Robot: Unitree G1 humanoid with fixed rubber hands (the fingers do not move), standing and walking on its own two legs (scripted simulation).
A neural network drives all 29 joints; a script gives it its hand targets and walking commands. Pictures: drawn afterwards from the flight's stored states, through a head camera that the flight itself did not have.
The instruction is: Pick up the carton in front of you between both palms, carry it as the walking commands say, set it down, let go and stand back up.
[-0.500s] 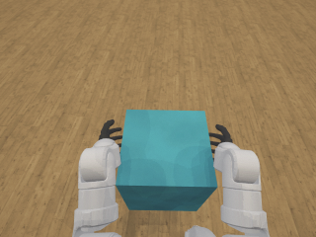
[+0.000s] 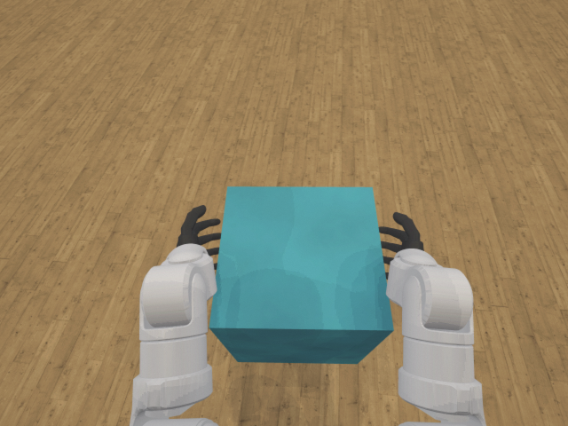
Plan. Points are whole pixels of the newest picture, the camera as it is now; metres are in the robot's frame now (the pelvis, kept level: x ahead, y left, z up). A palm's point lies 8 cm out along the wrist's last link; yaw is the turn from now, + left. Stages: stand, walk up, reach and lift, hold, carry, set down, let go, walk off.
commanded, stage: carry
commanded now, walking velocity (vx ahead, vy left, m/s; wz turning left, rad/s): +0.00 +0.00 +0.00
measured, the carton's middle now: (298, 283) +0.32 +0.00 -0.04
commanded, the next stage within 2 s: hold in 1.90 s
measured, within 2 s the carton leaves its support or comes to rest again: neither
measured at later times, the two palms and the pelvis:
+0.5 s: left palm (187, 221) +0.36 +0.15 +0.08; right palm (388, 224) +0.36 -0.13 +0.07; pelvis +0.07 +0.01 +0.00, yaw +0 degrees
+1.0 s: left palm (185, 268) +0.31 +0.16 +0.03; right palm (390, 271) +0.31 -0.13 +0.03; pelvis +0.02 +0.01 -0.01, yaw +0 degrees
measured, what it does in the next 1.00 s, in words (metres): stands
